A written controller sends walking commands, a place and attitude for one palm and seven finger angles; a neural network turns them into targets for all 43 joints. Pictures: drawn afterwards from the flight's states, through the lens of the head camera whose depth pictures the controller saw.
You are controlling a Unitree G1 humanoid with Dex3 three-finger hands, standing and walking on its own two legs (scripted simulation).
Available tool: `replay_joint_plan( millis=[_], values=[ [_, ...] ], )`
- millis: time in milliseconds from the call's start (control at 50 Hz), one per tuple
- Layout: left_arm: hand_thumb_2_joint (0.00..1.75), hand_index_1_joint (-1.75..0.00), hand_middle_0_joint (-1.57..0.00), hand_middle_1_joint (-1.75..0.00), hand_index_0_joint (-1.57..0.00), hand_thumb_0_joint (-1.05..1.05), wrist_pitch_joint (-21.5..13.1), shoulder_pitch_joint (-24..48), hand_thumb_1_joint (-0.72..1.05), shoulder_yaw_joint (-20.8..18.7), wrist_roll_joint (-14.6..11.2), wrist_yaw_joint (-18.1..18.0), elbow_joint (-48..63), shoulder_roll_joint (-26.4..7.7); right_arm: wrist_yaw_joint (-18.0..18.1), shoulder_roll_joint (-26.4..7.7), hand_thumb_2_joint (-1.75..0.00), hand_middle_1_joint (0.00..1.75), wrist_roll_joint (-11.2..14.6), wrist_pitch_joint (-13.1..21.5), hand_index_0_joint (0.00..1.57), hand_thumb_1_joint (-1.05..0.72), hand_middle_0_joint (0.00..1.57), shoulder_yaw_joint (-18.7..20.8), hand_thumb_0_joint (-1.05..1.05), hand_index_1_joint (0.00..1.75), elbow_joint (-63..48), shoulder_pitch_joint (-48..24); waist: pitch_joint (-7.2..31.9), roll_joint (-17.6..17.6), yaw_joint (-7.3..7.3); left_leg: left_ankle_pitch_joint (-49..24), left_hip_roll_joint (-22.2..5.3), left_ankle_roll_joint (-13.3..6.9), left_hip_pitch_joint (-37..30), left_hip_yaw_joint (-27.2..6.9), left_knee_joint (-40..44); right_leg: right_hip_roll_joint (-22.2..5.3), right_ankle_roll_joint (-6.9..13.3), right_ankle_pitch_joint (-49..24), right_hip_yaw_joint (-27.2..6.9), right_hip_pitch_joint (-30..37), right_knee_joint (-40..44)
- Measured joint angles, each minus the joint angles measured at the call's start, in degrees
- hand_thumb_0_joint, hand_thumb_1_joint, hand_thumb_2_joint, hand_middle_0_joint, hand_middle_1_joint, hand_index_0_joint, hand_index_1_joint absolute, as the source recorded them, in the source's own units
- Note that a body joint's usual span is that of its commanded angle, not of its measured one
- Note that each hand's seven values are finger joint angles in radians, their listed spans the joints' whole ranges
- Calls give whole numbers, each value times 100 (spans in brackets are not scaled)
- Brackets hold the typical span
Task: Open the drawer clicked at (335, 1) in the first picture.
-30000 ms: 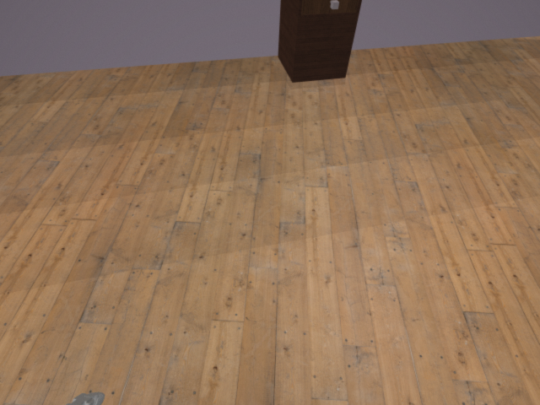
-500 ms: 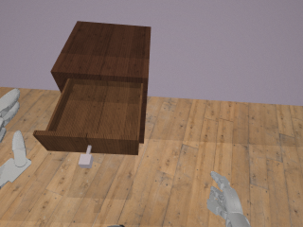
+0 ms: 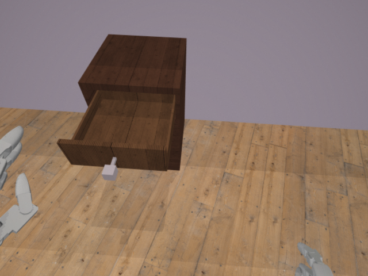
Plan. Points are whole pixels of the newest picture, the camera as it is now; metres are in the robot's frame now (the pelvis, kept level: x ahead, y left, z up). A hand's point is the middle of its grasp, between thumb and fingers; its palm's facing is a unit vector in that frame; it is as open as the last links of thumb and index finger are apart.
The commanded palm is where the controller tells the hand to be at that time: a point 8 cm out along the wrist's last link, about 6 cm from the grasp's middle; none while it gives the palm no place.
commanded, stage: stop stepping back and stand still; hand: left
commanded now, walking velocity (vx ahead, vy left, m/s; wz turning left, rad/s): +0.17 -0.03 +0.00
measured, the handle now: (111, 167) +0.51 +0.27 -0.22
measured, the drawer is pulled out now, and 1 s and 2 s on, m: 0.30 0.30 0.30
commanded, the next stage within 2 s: let the arm hang, fingers relaxed in 0.40 s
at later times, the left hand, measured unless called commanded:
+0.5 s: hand out of the picture +0.18 +0.26 +0.17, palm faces +0.35 -0.82 -0.44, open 7.4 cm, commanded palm none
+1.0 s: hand out of the picture -0.03 +0.22 -0.17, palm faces +0.02 -0.98 -0.22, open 7.1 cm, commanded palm none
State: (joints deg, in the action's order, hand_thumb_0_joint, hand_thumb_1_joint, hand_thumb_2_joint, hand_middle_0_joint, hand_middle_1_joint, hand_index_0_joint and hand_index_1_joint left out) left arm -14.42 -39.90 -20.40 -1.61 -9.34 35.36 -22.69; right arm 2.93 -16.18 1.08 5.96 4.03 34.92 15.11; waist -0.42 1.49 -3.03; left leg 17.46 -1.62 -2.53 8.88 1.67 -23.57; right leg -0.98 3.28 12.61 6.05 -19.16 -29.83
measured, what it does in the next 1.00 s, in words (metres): stands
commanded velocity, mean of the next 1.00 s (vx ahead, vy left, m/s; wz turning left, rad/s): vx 0.04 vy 0.00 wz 0.00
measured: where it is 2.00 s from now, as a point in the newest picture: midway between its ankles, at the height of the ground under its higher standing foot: outside the picture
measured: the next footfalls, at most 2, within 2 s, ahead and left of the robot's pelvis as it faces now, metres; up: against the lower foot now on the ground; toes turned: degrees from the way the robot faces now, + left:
none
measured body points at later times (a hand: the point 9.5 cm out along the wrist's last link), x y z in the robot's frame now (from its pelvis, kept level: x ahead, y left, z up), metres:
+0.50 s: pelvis -0.01 +0.02 +0.00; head +0.00 +0.05 +0.45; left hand +0.16 +0.30 +0.19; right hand +0.13 -0.20 -0.08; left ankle -0.01 +0.12 -0.74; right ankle +0.00 -0.08 -0.71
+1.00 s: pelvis -0.01 +0.03 +0.00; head +0.02 +0.04 +0.45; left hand -0.03 +0.27 -0.16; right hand -0.03 -0.20 -0.15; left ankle -0.01 +0.12 -0.74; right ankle -0.01 -0.09 -0.74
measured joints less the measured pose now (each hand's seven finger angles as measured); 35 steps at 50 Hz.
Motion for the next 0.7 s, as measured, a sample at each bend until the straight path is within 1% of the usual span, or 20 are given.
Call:
replay_joint_plan(
  millis=[40, 80, 100, 120, 160, 220, 240, 280, 340, 380, 420, 440, 460, 500, 520, 540, 560, 600, 640, 700],
  values=[
    [90, -31, -22, -30, -21, 1, -61, -33, 89, -89, -34, 22, 40, -136, -5, 153, -90, 30, 14, 52, 19, -91, 20, -11, 1, 30, -42, -85, -99, 165, 73, -106, 77, 298, -38, 89, -73, -86, -123, 222, -130, -94, -355],
    [90, -31, -22, -30, -21, 1, -17, -45, 89, -142, -22, 43, -19, -198, 5, 285, -90, 30, 29, 110, 19, -91, 20, -82, 1, 30, -107, -83, -78, 126, 97, -9, 60, 419, 24, 72, -327, -53, -218, 627, -178, -116, -588],
    [90, -31, -22, -30, -21, 1, 4, -19, 89, -158, -12, 53, -72, -205, -2, 339, -90, 30, 39, 147, 19, -91, 20, -125, 1, 30, -119, -74, -73, 50, 102, 70, 19, 441, 66, 30, -486, -10, -219, 584, -152, -65, -567],
    [90, -31, -22, -30, -21, 1, 26, 19, 89, -178, -7, 64, -119, -208, -15, 389, -90, 30, 49, 172, 19, -91, 20, -174, 1, 30, -112, -71, -81, -29, 114, 164, -28, 442, 108, -18, -666, 46, -181, 356, -122, 9, -486],
    [90, -31, -22, -30, -21, 1, 26, 145, 89, -181, 3, 81, -211, -155, -41, 468, -90, 30, 64, 157, 19, -91, 20, -258, 1, 30, -50, -92, -80, -164, 169, 552, -86, 257, 303, -121, -1171, 145, -12, 80, -51, 61, -440],
    [90, -31, -22, -30, -21, 1, 28, 389, 89, -75, 18, 109, -366, 130, -107, 569, -90, 30, 22, 13, 20, -90, 20, -314, 1, 30, 150, -198, -52, -160, 308, 778, 102, 86, 892, -201, -2434, 161, 75, 103, -69, 39, -355],
    [90, -31, -22, -30, -21, 1, 56, 448, 89, -33, 18, 109, -386, 226, -120, 599, -90, 30, -1, -31, 20, -90, 20, -341, 1, 30, 196, -223, -50, -117, 335, 724, 151, 62, 1009, -157, -2586, 146, 75, 56, -94, 46, -285],
    [90, -31, -22, -30, -21, 1, 123, 491, 89, 45, 33, 84, -360, 334, -116, 655, -90, 30, -43, -84, 20, -90, 21, -418, 1, 30, 224, -225, -23, -3, 339, 618, 179, 9, 1046, -6, -2315, 111, 57, -38, -123, 56, -152],
    [90, -31, -21, -30, -21, 1, 221, 413, 89, 149, 34, 17, -119, 346, -58, 654, -90, 30, -98, -33, 20, -90, 21, -510, 1, 30, 106, -150, -8, 55, 275, 423, 128, -58, 667, 86, -958, 136, -7, 128, -83, -4, -226],
    [90, -31, -21, -30, -21, 1, 231, 432, 89, 138, 28, -14, 0, 248, -28, 694, -90, 30, -136, 42, 20, -90, 21, -495, 1, 30, 58, -159, -114, 134, 249, -171, 135, 5, 642, 122, -849, 184, -157, 824, -242, -188, -849],
    [90, -31, -22, -30, -21, 1, 244, 448, 89, 40, 29, -14, 14, 99, -56, 779, -90, 30, -119, 123, 20, -90, 21, -479, 1, 30, 70, -139, -140, 204, 201, -214, 160, 43, 596, 134, -786, 246, -265, 1090, -421, -421, -1742],
    [90, -31, -22, -30, -21, 1, 257, 436, 89, -20, 21, -16, 26, 21, -76, 809, -90, 30, -104, 164, 20, -90, 21, -486, 1, 30, 80, -115, -131, 212, 174, -220, 159, 61, 570, 118, -720, 248, -303, 1132, -432, -452, -1919],
    [90, -31, -22, -30, -21, 1, 256, 413, 89, -79, 12, -19, 37, -40, -99, 824, -90, 30, -93, 199, 20, -90, 21, -500, 1, 30, 91, -95, -125, 203, 157, -228, 145, 80, 550, 103, -662, 228, -331, 1153, -400, -404, -1843],
    [90, -31, -22, -30, -21, 1, 250, 345, 89, -175, -19, -24, 70, -100, -143, 809, -90, 30, -75, 226, 20, -90, 21, -538, 1, 30, 80, -73, -142, 140, 159, -213, 90, 107, 547, 97, -642, 181, -370, 972, -291, -126, -1164],
    [90, -30, -21, -30, -21, 1, 177, 474, 89, -76, 97, 47, -212, -136, -226, 761, -90, 30, -97, 307, 20, -90, 21, -488, 1, 30, 192, -91, -115, 75, 194, -174, 82, 114, 617, 101, -722, 123, -355, 454, -247, 14, -772],
    [90, -30, -21, -30, -21, 1, 241, 744, 89, 131, 225, 200, -726, -153, -295, 690, -90, 30, -119, 284, 20, -90, 21, -420, 1, 30, 319, -123, -55, 31, 252, -104, 128, 114, 726, 126, -865, 15, -328, -170, -262, 124, -474],
    [90, -30, -21, -30, -21, 0, 412, 1082, 89, 388, 301, 368, -1411, -91, -331, 609, -90, 30, -116, 174, 20, -90, 21, -365, 1, 30, 466, -188, 7, -39, 307, -14, 160, 108, 842, 150, -1037, -29, -314, -113, -277, 150, -385],
    [90, -30, -20, -30, -20, 0, 904, 1783, 90, 879, 353, 624, -3096, 225, -349, 449, -90, 30, -113, -130, 20, -90, 21, -307, 1, 30, 758, -341, 80, -238, 302, 104, 181, 69, 975, 135, -1256, -56, -314, 410, -257, 115, -488],
    [90, -30, -20, -29, -20, 0, 1367, 2305, 90, 1231, 369, 732, -4752, 539, -360, 384, -90, 30, -162, -371, 20, -90, 21, -300, 1, 30, 953, -425, 55, -294, 207, 142, 211, 43, 981, 113, -1336, -91, -328, 607, -236, 96, -634],
    [90, -30, -20, -29, -20, 0, 1773, 2633, 91, 1634, 344, 807, -6663, 907, -336, 438, -90, 30, -211, -543, 20, -90, 20, -347, 1, 30, 1193, -425, -122, -99, 75, 119, 262, 33, 787, 150, -1235, -140, -354, 618, -277, 221, -659]
  ],
)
